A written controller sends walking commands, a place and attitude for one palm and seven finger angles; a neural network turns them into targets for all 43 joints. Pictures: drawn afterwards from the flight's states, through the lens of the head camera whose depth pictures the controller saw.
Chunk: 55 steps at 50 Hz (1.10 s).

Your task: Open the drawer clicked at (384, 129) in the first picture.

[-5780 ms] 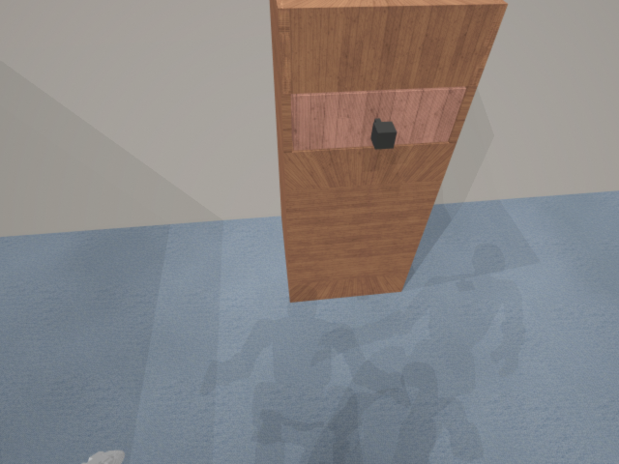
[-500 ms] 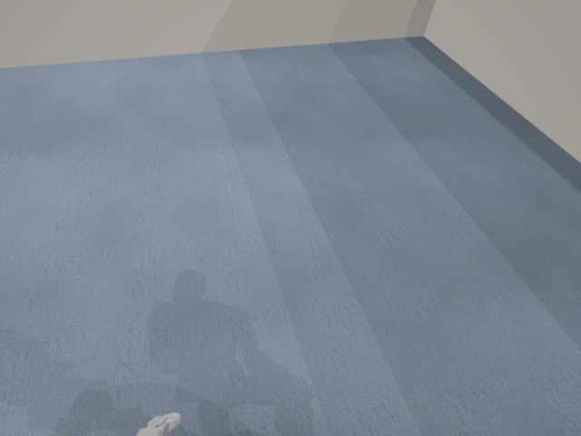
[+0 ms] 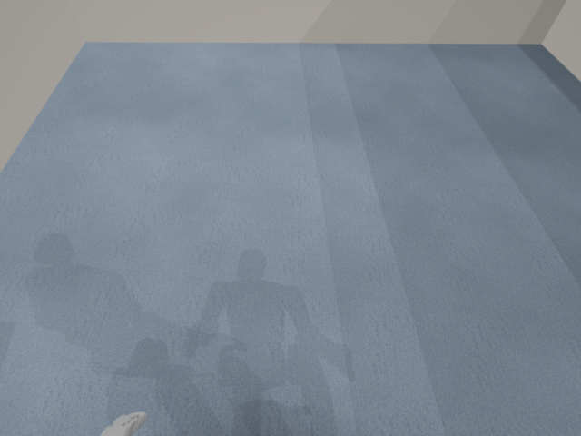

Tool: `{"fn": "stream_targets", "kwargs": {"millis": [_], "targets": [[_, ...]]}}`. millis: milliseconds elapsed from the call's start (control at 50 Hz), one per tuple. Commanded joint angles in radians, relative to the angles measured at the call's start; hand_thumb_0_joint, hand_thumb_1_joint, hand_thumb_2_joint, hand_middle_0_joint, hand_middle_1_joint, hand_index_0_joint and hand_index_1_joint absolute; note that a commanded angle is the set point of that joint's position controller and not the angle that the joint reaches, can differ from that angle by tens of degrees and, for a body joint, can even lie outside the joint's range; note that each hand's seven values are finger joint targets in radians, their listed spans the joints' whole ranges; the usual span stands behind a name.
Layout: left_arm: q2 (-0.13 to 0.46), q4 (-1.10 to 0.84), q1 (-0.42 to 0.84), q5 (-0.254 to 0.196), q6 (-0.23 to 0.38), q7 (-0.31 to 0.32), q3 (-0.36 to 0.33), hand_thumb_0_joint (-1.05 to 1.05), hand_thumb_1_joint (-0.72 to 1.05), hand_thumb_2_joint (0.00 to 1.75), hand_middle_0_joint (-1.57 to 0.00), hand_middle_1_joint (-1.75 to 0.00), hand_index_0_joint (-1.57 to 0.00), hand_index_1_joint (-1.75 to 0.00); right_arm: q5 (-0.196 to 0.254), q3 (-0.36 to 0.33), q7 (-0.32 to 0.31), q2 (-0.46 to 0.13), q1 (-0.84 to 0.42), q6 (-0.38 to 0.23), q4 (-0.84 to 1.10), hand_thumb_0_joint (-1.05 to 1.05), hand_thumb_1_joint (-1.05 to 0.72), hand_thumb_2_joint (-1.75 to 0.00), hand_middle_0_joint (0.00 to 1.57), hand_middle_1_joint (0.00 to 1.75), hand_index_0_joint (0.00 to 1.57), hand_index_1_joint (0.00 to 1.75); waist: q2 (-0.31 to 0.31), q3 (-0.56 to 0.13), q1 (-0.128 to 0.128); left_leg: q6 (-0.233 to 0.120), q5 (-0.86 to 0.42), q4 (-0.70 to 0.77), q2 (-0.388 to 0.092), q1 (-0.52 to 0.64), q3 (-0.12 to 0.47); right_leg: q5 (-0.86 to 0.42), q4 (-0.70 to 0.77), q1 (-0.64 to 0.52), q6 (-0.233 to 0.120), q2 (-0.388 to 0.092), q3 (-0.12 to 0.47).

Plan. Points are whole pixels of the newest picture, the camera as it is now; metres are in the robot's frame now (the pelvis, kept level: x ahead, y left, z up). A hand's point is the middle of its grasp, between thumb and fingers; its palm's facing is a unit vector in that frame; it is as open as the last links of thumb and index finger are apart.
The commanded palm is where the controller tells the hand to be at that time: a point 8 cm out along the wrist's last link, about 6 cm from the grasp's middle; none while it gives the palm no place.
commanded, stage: turn to face it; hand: left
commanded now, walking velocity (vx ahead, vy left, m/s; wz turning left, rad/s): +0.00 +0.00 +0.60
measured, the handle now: out of the picture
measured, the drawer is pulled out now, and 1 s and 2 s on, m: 0.00 0.00 0.00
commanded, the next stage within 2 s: none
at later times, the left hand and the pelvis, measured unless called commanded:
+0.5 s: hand out of the picture -0.08 +0.22 -0.19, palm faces +0.38 -0.89 -0.25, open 7.4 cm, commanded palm none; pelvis -0.04 +0.00 -0.02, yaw +20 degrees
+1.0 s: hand out of the picture -0.04 +0.21 -0.14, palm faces +0.59 -0.76 -0.29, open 7.4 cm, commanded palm none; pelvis -0.03 -0.03 -0.01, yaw +37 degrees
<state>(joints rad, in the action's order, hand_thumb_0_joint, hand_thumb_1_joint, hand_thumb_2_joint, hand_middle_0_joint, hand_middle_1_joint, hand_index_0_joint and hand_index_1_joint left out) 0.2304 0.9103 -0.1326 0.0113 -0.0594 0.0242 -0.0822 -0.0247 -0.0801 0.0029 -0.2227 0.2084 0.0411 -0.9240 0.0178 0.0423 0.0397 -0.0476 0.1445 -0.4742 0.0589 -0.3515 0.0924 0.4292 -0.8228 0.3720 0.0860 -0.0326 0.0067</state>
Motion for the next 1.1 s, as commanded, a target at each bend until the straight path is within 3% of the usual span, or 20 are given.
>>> {"fn": "stream_targets", "kwargs": {"millis": [0,20,40,60,100,160,300,400,420,440,460,480,580,760,840,860,880,900,980,1080], "targets": [[0.094,-0.067,-0.132,-0.006,0.037,0.004,-0.015,0.0,0.9,0.9,-0.2,-0.3,-0.2,-0.3,-0.001,-0.057,0.0,-0.204,-0.047,-0.005,0.095,0.0,-0.9,-0.9,0.2,0.3,0.2,0.3,0.144,-0.115,-0.055,-0.07,0.007,0.117,-0.197,0.0,0.307,-0.092,0.292,-0.193,-0.028,0.028,-0.027],[0.117,-0.06,-0.188,-0.003,0.043,0.008,-0.024,0.0,0.9,0.9,-0.2,-0.3,-0.2,-0.3,0.005,-0.055,0.004,-0.181,-0.063,-0.002,0.108,0.0,-0.9,-0.9,0.2,0.3,0.2,0.3,0.098,-0.123,-0.082,-0.022,0.107,0.064,-0.148,-0.101,0.268,-0.15,0.444,-0.321,-0.045,-0.01,-0.013],[0.202,-0.069,-0.207,0.014,0.052,0.015,-0.04,0.0,0.9,0.9,-0.2,-0.3,-0.2,-0.3,0.014,-0.049,0.009,-0.108,-0.043,0.002,0.122,0.0,-0.9,-0.9,0.2,0.3,0.2,0.3,-0.143,-0.112,-0.089,0.055,0.296,-0.177,-0.029,-0.295,0.125,0.026,0.608,-0.42,-0.127,-0.249,0.233],[0.255,-0.104,-0.133,0.018,0.047,0.015,-0.036,0.0,0.9,0.9,-0.2,-0.3,-0.2,-0.3,0.002,-0.045,0.007,-0.093,-0.04,-0.002,0.144,0.0,-0.9,-0.9,0.2,0.3,0.2,0.3,-0.32,-0.052,-0.076,0.1,0.399,-0.445,0.038,-0.365,-0.026,0.069,0.665,-0.285,-0.223,-0.466,0.415],[0.196,-0.139,-0.011,0.008,0.055,0.021,-0.029,0.0,0.9,0.9,-0.2,-0.3,-0.2,-0.3,-0.005,-0.056,0.016,-0.133,-0.052,0.014,0.129,0.0,-0.9,-0.9,0.2,0.3,0.2,0.3,-0.232,-0.004,-0.023,0.086,0.335,-0.672,-0.043,-0.272,-0.003,-0.017,0.643,-0.08,-0.212,-0.396,0.309],[0.129,-0.129,0.005,0.011,0.073,0.012,-0.001,0.0,0.9,0.9,-0.2,-0.3,-0.2,-0.3,-0.002,-0.041,0.032,-0.114,-0.015,0.018,0.084,0.0,-0.9,-0.9,0.2,0.3,0.2,0.3,-0.174,0.037,0.003,0.118,0.202,-0.747,-0.077,-0.26,-0.069,-0.33,0.531,-0.121,-0.178,-0.275,0.044],[0.19,-0.072,-0.144,0.021,0.064,0.008,-0.016,0.0,0.9,0.9,-0.2,-0.3,-0.2,-0.3,0.008,-0.017,0.036,-0.088,-0.156,0.015,0.118,0.0,-0.9,-0.9,0.2,0.3,0.2,0.3,-0.227,-0.001,-0.085,0.131,0.302,-0.423,-0.087,-0.162,-0.16,-0.549,0.455,-0.259,-0.196,-0.324,-0.04],[0.22,-0.056,-0.15,0.015,0.052,0.003,-0.031,0.0,0.9,0.9,-0.2,-0.3,-0.2,-0.3,0.013,-0.011,0.029,-0.106,-0.087,-0.006,0.108,0.0,-0.9,-0.9,0.2,0.3,0.2,0.3,-0.243,-0.088,-0.062,0.099,0.181,-0.066,-0.062,0.053,-0.214,-0.658,0.281,-0.28,-0.137,-0.318,-0.128],[0.212,-0.063,-0.144,0.006,0.047,0.001,-0.031,0.0,0.9,0.9,-0.2,-0.3,-0.2,-0.3,0.009,-0.022,0.028,-0.146,-0.022,-0.014,0.093,0.0,-0.9,-0.9,0.2,0.3,0.2,0.3,-0.158,-0.131,-0.023,0.082,0.024,0.062,-0.085,0.208,-0.183,-0.588,0.155,-0.192,-0.093,-0.301,-0.163],[0.158,-0.096,-0.153,-0.002,0.044,-0.006,-0.026,0.0,0.9,0.9,-0.2,-0.3,-0.2,-0.3,0.002,-0.05,0.022,-0.261,0.042,-0.026,0.089,0.0,-0.9,-0.9,0.2,0.3,0.2,0.3,0.126,-0.198,0.012,-0.018,-0.295,0.09,-0.316,0.42,0.111,-0.238,-0.069,0.063,-0.015,-0.19,-0.209],[0.1,-0.14,-0.091,0.003,0.043,-0.008,0.0,0.0,0.9,0.9,-0.2,-0.3,-0.2,-0.3,0.011,-0.066,0.016,-0.336,0.114,-0.022,0.069,0.0,-0.9,-0.9,0.2,0.3,0.2,0.3,0.293,-0.197,0.05,-0.153,-0.673,0.075,-0.5,0.457,0.289,0.262,-0.24,0.247,0.02,-0.112,-0.149],[0.114,-0.138,-0.028,0.008,0.031,0.003,-0.004,0.0,0.9,0.9,-0.2,-0.3,-0.2,-0.3,0.011,-0.063,0.005,-0.306,0.154,-0.025,0.038,0.0,-0.9,-0.9,0.2,0.3,0.2,0.3,0.236,-0.215,0.074,-0.167,-0.58,0.064,-0.473,0.404,0.253,0.219,-0.327,0.236,0.003,-0.117,-0.05],[0.113,-0.082,-0.058,0.005,0.028,-0.015,-0.017,0.0,0.9,0.9,-0.2,-0.3,-0.2,-0.3,0.002,-0.026,-0.009,-0.21,-0.057,-0.031,0.097,0.0,-0.9,-0.9,0.2,0.3,0.2,0.3,0.15,-0.058,-0.022,-0.089,-0.303,0.124,-0.281,0.162,0.104,-0.024,-0.31,0.16,0.011,-0.094,-0.029],[0.089,-0.133,-0.006,-0.001,0.034,-0.006,-0.008,0.0,0.9,0.9,-0.2,-0.3,-0.2,-0.3,-0.004,-0.043,-0.005,-0.216,-0.016,-0.017,0.093,0.0,-0.9,-0.9,0.2,0.3,0.2,0.3,0.143,-0.086,-0.002,-0.126,-0.239,0.101,-0.266,0.168,0.262,0.015,-0.021,0.06,0.002,-0.018,-0.018],[0.098,-0.123,-0.104,-0.008,0.049,0.001,-0.011,0.0,0.9,0.9,-0.2,-0.3,-0.2,-0.3,0.001,-0.049,-0.002,-0.206,-0.058,-0.01,0.113,0.0,-0.9,-0.9,0.2,0.3,0.2,0.3,0.142,-0.112,-0.052,-0.084,-0.237,0.018,-0.208,0.058,0.289,-0.118,0.272,-0.167,-0.014,0.016,-0.035],[0.125,-0.116,-0.143,-0.005,0.057,0.005,-0.018,0.0,0.9,0.9,-0.2,-0.3,-0.2,-0.3,0.008,-0.046,0.0,-0.18,-0.059,-0.01,0.119,0.0,-0.9,-0.9,0.2,0.3,0.2,0.3,0.072,-0.12,-0.076,-0.04,-0.123,-0.045,-0.163,-0.042,0.265,-0.2,0.423,-0.298,-0.024,-0.026,-0.003],[0.21,-0.119,-0.171,0.012,0.069,0.013,-0.034,0.0,0.9,0.9,-0.2,-0.3,-0.2,-0.3,0.018,-0.035,0.007,-0.111,-0.029,-0.012,0.131,0.0,-0.9,-0.9,0.2,0.3,0.2,0.3,-0.189,-0.142,-0.084,0.044,0.16,-0.251,-0.038,-0.23,0.109,-0.195,0.555,-0.446,-0.096,-0.271,0.232],[0.274,-0.137,-0.135,0.016,0.066,0.013,-0.036,0.0,0.9,0.9,-0.2,-0.3,-0.2,-0.3,0.01,-0.036,0.006,-0.1,-0.017,-0.012,0.15,0.0,-0.9,-0.9,0.2,0.3,0.2,0.3,-0.303,-0.12,-0.073,0.096,0.443,-0.488,0.032,-0.29,-0.013,-0.31,0.57,-0.359,-0.21,-0.487,0.388],[0.139,-0.153,0.008,0.007,0.071,0.01,-0.003,0.0,0.9,0.9,-0.2,-0.3,-0.2,-0.3,-0.003,-0.042,0.026,-0.118,-0.014,0.015,0.08,0.0,-0.9,-0.9,0.2,0.3,0.2,0.3,-0.155,0.01,-0.006,0.11,0.24,-0.786,-0.071,-0.249,-0.03,-0.369,0.515,-0.168,-0.194,-0.298,0.076],[0.159,-0.111,-0.092,0.014,0.071,0.012,-0.007,0.0,0.9,0.9,-0.2,-0.3,-0.2,-0.3,0.003,-0.026,0.031,-0.098,-0.07,0.023,0.08,0.0,-0.9,-0.9,0.2,0.3,0.2,0.3,-0.197,-0.01,-0.052,0.134,0.26,-0.629,-0.086,-0.211,-0.102,-0.513,0.482,-0.254,-0.198,-0.303,-0.035]]}}
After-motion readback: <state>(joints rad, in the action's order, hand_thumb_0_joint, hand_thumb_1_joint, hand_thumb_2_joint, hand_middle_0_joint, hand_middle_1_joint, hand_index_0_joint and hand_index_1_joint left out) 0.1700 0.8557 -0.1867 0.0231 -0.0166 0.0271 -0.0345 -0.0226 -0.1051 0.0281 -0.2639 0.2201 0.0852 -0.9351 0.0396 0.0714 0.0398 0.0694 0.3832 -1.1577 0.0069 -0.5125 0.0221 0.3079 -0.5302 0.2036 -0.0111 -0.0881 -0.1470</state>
